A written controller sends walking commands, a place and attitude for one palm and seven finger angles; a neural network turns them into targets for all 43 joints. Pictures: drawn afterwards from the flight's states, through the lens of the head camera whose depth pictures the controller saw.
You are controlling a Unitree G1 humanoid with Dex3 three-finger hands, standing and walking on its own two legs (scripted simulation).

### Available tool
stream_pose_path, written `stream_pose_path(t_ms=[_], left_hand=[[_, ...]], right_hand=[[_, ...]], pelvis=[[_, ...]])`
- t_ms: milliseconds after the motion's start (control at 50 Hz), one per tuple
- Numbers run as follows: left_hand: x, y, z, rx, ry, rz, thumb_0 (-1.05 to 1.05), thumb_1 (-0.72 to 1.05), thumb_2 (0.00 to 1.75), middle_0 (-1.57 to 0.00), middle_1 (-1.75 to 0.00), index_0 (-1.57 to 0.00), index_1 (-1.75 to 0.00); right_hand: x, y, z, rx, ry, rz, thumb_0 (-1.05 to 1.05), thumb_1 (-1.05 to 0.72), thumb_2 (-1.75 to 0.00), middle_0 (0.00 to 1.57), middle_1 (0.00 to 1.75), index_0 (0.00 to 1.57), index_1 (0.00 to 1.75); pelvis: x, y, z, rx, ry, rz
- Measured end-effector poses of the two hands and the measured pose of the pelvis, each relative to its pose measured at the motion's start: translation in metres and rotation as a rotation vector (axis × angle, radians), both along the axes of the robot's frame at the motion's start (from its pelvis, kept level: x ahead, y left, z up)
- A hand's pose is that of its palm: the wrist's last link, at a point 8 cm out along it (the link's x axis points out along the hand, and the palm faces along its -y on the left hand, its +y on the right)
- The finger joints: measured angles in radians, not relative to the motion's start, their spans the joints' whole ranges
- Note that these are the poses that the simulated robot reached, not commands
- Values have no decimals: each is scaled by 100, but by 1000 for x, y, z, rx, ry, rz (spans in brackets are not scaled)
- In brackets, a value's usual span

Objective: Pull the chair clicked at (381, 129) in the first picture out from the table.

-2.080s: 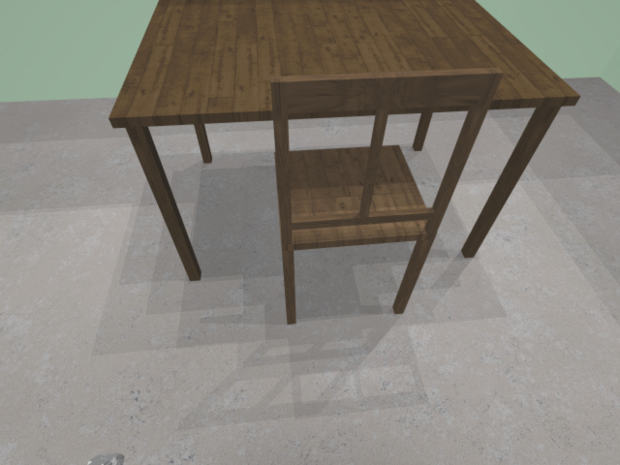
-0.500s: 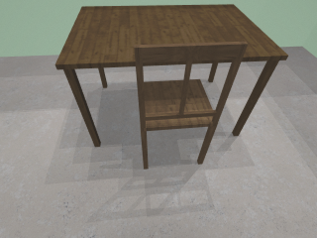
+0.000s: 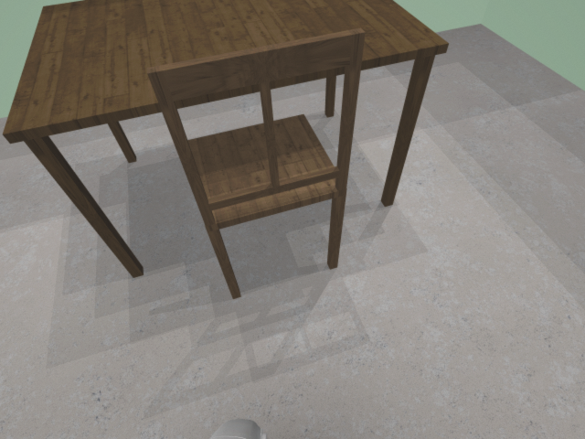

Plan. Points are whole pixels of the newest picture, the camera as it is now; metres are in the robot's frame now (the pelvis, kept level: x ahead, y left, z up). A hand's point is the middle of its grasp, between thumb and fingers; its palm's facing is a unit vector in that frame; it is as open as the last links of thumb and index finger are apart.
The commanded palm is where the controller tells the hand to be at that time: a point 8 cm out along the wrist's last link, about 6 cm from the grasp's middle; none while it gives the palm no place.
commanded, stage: walk to a spot facing it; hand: left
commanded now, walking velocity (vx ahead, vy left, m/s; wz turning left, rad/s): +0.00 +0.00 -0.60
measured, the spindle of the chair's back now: (270, 139) +0.74 +0.13 -0.07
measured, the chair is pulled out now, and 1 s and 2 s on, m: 0.00 0.00 0.00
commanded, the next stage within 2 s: none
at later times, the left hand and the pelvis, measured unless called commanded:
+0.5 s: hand (161, 431) +0.14 +0.23 -0.15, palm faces -0.28 -0.93 -0.25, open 7.4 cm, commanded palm none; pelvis -0.01 +0.04 +0.00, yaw -20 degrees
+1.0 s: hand (224, 398) +0.20 +0.15 -0.17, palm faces -0.57 -0.80 -0.19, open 7.4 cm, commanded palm none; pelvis +0.01 +0.04 -0.01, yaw -38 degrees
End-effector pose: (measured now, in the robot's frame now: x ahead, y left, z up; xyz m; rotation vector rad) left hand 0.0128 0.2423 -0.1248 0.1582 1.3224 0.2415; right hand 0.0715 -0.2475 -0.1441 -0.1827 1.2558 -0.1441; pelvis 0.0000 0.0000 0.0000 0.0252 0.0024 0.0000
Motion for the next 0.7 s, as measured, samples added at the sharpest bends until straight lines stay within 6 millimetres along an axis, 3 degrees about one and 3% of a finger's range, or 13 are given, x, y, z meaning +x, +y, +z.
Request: stream_pose_path(t_ms=[120, 240, 320, 400, 500, 600, 700], left_hand=[[12, 8, 3, -9, 16, -73, 0, 91, 90, -21, -30, -20, -30], [39, 37, -4, -4, -2, -148, 0, 90, 90, -21, -30, -20, -30], [70, 55, -11, -3, -39, -214, 1, 91, 90, -20, -30, -20, -30], [101, 57, -4, -5, -80, -283, 1, 91, 90, -20, -30, -20, -30], [137, 36, 3, -8, -93, -401, 0, 91, 90, -20, -30, -19, -30], [173, -9, 2, -4, -145, -537, 1, 91, 90, -20, -30, -19, -30], [189, -44, 7, -9, -203, -597, 0, 91, 90, -20, -30, -20, -30]], right_hand=[[6, 2, 15, -12, -82, -66, 1, -91, -89, 20, 30, 20, 30], [5, 15, 27, -51, -167, -129, 1, -91, -89, 20, 30, 20, 30], [-18, 25, 30, -84, -166, -157, 1, -91, -89, 20, 30, 20, 30], [-49, 31, 32, -84, -111, -201, 1, -91, -89, 20, 30, 20, 30], [-92, 29, 25, -66, -63, -306, 1, -91, -89, 21, 30, 20, 30], [-144, 16, 3, -43, -2, -424, 1, -91, -89, 21, 30, 20, 30], [-183, 7, -3, -49, 88, -509, 1, -91, -89, 20, 30, 20, 30]], pelvis=[[-2, 8, 6, 11, 20, -90], [-4, 30, 2, -3, 32, -174], [-7, 40, -2, -9, 23, -211], [-8, 43, 3, -15, 13, -265], [-7, 39, 3, -29, 7, -345], [-10, 22, -10, -21, 8, -417], [-13, 16, -10, -35, 7, -458]])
